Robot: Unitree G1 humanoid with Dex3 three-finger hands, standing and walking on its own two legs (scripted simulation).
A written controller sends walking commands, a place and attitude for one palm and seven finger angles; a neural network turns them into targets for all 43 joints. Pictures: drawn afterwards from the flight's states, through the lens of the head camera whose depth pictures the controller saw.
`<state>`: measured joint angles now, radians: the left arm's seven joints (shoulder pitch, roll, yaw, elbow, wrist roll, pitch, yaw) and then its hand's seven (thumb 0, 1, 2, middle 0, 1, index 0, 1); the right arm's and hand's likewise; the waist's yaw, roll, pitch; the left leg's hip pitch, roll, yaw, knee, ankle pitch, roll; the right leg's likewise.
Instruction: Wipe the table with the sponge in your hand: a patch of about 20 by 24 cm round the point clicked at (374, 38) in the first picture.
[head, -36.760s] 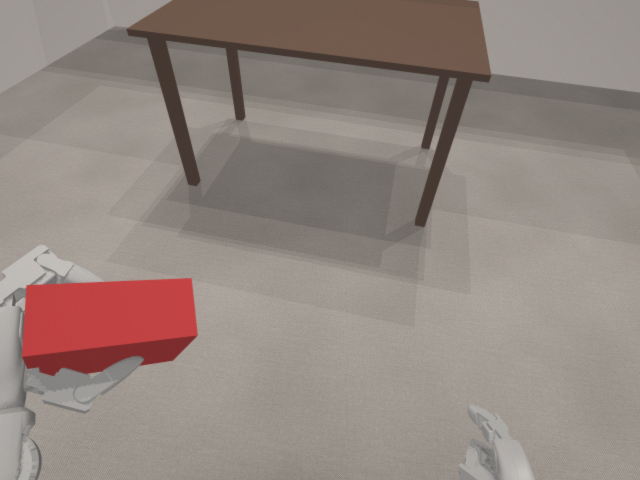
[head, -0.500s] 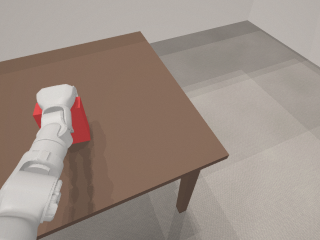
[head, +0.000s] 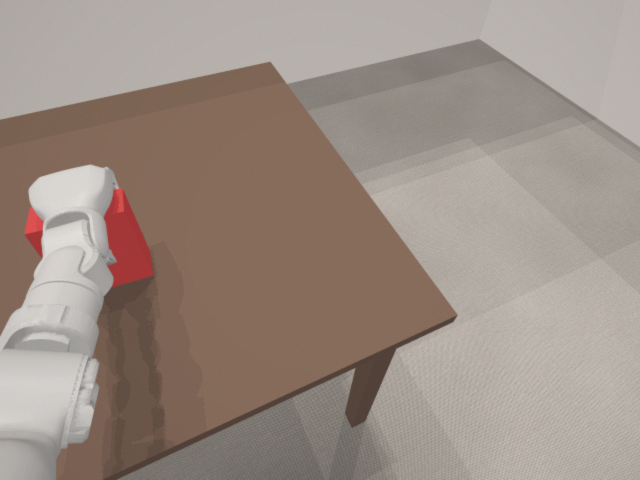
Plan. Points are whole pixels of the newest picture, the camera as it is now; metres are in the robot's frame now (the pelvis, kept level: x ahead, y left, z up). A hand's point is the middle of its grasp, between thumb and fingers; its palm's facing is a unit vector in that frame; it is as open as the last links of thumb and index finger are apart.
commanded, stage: slide back across to the first lane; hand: left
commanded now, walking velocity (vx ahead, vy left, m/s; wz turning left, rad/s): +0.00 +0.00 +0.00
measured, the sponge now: (102, 254) +0.41 +0.32 +0.02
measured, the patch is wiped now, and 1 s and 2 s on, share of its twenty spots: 0.95 0.95 0.95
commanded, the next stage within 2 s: wipe back along the first lane in 0.30 s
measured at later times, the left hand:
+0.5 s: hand (56, 244) +0.40 +0.35 +0.07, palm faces -0.08 -0.04 -1.00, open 9.9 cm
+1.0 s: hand (50, 278) +0.35 +0.34 +0.06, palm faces -0.04 -0.02 -1.00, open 9.9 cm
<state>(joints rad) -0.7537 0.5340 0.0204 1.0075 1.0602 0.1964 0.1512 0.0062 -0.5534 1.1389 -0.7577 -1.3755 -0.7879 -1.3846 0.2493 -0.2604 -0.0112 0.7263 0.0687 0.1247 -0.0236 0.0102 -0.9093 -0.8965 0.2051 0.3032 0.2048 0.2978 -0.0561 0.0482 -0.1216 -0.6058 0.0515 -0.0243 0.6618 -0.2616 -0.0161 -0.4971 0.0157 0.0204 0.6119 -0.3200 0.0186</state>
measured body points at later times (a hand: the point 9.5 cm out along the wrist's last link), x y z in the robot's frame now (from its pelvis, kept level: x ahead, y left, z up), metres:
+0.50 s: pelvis +0.03 +0.01 +0.01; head +0.07 +0.00 +0.45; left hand +0.40 +0.35 +0.12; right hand +0.16 -0.26 -0.11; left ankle +0.03 +0.13 -0.72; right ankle -0.02 -0.14 -0.72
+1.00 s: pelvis +0.02 +0.01 +0.01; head +0.04 +0.00 +0.46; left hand +0.34 +0.33 +0.12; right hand +0.19 -0.22 -0.10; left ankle +0.03 +0.13 -0.72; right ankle -0.02 -0.14 -0.72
